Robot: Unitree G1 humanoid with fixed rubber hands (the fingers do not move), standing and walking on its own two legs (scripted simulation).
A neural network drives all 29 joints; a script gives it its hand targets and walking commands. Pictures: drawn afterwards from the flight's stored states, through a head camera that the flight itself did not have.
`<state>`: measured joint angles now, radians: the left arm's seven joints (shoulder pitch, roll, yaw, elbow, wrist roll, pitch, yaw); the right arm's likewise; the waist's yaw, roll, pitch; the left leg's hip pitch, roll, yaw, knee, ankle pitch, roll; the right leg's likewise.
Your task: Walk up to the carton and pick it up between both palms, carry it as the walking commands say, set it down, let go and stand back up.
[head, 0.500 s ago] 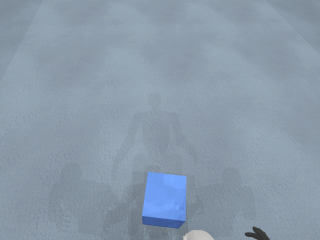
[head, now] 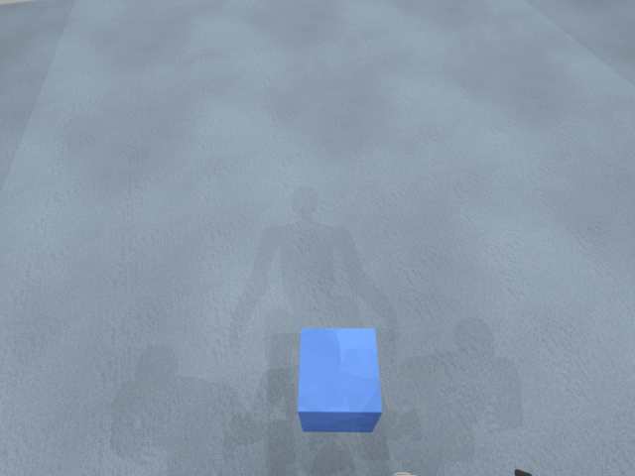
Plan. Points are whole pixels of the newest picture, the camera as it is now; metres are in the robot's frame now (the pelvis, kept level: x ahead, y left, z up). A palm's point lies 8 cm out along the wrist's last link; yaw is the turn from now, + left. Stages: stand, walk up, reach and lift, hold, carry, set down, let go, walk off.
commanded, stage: walk up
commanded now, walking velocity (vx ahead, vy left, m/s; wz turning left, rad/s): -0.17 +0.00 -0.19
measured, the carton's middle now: (337, 381) +0.42 -0.02 -0.64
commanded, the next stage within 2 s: stand in 1.44 s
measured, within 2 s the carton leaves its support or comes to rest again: neither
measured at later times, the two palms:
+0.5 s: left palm out of the picture +0.05 +0.23 -0.12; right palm out of the picture +0.06 -0.28 -0.11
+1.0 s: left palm out of the picture +0.06 +0.21 -0.12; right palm out of the picture +0.04 -0.29 -0.12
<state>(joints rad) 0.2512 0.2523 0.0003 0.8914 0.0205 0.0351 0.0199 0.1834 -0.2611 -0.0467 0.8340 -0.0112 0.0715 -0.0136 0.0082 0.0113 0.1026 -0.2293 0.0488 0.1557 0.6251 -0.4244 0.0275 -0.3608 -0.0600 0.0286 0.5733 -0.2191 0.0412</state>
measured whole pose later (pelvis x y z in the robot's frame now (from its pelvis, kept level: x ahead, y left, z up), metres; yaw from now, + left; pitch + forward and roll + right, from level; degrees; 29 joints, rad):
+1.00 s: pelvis -0.02 -0.03 +0.01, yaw -4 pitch +0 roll +0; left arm 0.24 0.22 0.00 0.89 0.02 0.01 0.01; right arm 0.21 -0.24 -0.05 0.87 -0.01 0.05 -0.01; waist 0.00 0.01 0.04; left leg -0.20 0.07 0.19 0.53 -0.33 0.00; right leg -0.22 0.02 0.05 0.54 -0.33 0.00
